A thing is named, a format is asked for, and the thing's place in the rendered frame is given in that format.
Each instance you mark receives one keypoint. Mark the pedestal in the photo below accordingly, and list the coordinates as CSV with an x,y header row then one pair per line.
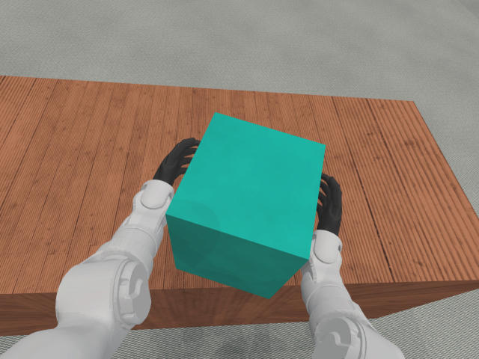
x,y
73,155

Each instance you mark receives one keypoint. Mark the right robot hand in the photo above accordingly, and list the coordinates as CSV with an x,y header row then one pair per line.
x,y
330,213

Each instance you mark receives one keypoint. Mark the robot left upper arm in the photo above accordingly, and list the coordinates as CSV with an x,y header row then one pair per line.
x,y
98,304

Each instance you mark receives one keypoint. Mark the robot right upper arm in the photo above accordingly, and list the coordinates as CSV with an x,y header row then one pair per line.
x,y
347,338

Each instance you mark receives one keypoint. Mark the left robot forearm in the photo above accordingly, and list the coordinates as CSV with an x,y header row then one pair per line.
x,y
139,236

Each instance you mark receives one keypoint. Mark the carton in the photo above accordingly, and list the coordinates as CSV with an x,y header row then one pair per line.
x,y
243,214

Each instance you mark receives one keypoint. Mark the left robot hand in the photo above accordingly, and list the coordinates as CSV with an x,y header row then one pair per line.
x,y
170,168

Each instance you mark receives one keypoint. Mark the right robot forearm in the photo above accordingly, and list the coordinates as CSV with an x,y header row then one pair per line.
x,y
323,291

